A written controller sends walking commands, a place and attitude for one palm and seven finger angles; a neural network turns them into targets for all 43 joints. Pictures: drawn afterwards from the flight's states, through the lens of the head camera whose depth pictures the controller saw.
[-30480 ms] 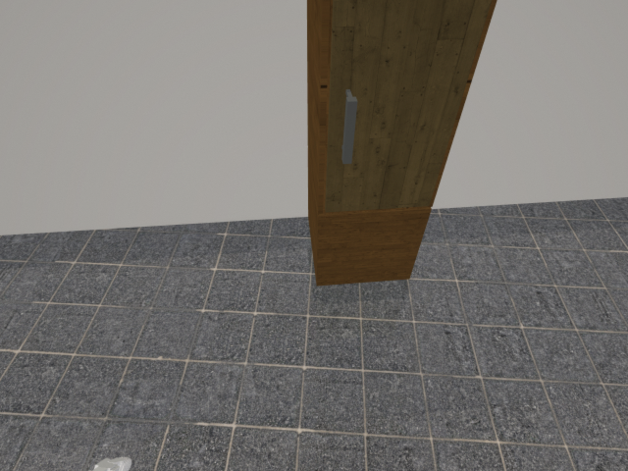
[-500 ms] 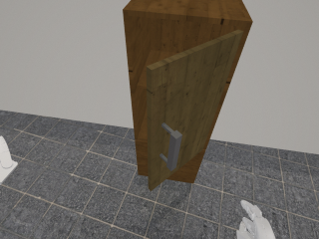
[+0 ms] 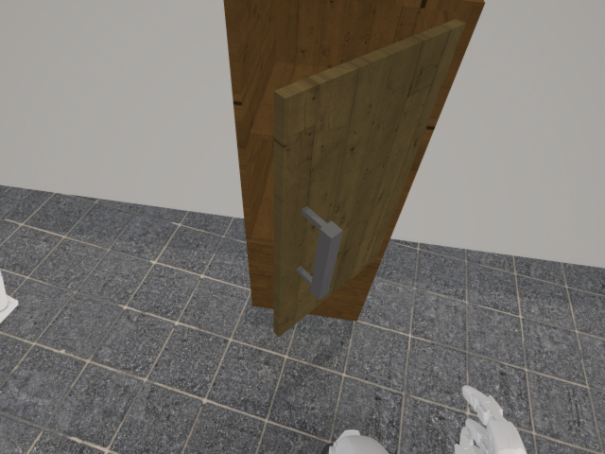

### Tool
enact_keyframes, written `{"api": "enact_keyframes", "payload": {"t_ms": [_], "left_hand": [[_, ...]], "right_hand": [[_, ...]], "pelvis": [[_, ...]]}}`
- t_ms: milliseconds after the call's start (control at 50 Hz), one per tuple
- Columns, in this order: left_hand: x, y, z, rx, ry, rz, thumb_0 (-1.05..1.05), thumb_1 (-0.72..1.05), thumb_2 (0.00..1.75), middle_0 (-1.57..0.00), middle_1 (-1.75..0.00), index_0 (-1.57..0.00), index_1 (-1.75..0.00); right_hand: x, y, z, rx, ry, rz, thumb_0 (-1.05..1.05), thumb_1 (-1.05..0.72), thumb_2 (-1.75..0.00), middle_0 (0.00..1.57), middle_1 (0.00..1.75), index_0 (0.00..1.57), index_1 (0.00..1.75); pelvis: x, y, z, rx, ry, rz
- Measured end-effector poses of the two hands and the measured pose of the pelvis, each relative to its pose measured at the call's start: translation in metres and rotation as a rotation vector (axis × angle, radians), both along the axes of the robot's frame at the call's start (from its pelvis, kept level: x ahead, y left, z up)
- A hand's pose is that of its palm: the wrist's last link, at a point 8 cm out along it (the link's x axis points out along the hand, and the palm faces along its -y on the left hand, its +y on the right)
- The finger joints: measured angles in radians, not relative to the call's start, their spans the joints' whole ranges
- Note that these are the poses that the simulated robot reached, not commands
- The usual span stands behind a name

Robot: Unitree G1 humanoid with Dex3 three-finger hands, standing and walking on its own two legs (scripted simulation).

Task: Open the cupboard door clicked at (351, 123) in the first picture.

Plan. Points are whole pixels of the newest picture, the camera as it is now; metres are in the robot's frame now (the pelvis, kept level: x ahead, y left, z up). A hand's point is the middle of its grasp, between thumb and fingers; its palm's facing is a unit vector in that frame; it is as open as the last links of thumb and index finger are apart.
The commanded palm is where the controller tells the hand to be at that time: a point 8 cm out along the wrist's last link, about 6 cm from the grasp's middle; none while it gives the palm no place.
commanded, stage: step back with the hand held close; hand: left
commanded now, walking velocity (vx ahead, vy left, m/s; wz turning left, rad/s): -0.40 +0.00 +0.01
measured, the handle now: (314, 255) +0.41 -0.01 +0.00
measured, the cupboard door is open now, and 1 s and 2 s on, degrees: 49 49 49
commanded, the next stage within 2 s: stop stepping back and stand still in 0.50 s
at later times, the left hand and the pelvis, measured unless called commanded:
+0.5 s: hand (6, 398) +0.14 +0.22 +0.19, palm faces +0.37 -0.75 -0.55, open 7.4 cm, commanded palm +0.06 +0.27 +0.20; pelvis -0.07 -0.04 +0.02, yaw +3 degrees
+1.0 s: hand out of the picture +0.03 +0.24 +0.18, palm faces +0.44 -0.79 -0.43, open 7.4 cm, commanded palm -0.03 +0.27 +0.20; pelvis -0.16 -0.03 +0.02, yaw +2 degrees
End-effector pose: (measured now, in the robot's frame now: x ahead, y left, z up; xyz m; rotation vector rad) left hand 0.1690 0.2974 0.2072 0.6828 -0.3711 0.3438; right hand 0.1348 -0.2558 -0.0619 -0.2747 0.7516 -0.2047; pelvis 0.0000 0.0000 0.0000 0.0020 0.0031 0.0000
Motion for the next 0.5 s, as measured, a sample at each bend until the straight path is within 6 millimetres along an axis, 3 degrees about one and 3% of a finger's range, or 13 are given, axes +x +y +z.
{"api": "enact_keyframes", "payload": {"t_ms": [160, 280, 380, 500], "left_hand": [[-0.011, -0.007, 0.005, -0.091, -0.061, 0.077, 0.01, 0.89, 0.89, -0.21, -0.30, -0.22, -0.30], [-0.003, -0.042, -0.010, -0.154, 0.034, 0.010, 0.01, 0.89, 0.89, -0.21, -0.30, -0.21, -0.30], [-0.023, -0.057, -0.007, -0.097, 0.116, -0.062, 0.01, 0.89, 0.89, -0.22, -0.30, -0.22, -0.30], [-0.070, -0.036, 0.002, -0.053, 0.106, 0.004, 0.01, 0.88, 0.89, -0.22, -0.30, -0.22, -0.30]], "right_hand": [[0.020, 0.010, -0.001, 0.046, -0.015, 0.071, 0.02, -0.90, -0.90, 0.20, 0.30, 0.20, 0.30], [0.030, 0.004, 0.006, 0.089, -0.046, 0.107, 0.02, -0.90, -0.90, 0.20, 0.30, 0.21, 0.30], [0.014, -0.013, 0.021, 0.068, -0.046, 0.056, 0.02, -0.90, -0.90, 0.20, 0.30, 0.21, 0.30], [-0.018, -0.025, 0.030, -0.023, -0.032, 0.042, 0.01, -0.90, -0.90, 0.20, 0.30, 0.20, 0.30]], "pelvis": [[0.005, -0.015, 0.007, -0.016, 0.024, 0.002], [-0.019, -0.035, 0.014, -0.012, 0.043, 0.009], [-0.040, -0.043, 0.020, 0.015, 0.067, 0.028], [-0.069, -0.037, 0.020, 0.011, 0.082, 0.051]]}}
